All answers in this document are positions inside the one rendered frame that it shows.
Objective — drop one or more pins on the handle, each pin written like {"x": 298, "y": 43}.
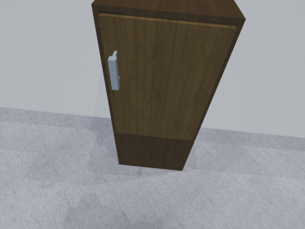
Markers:
{"x": 113, "y": 69}

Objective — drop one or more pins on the cupboard door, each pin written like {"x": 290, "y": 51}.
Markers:
{"x": 167, "y": 72}

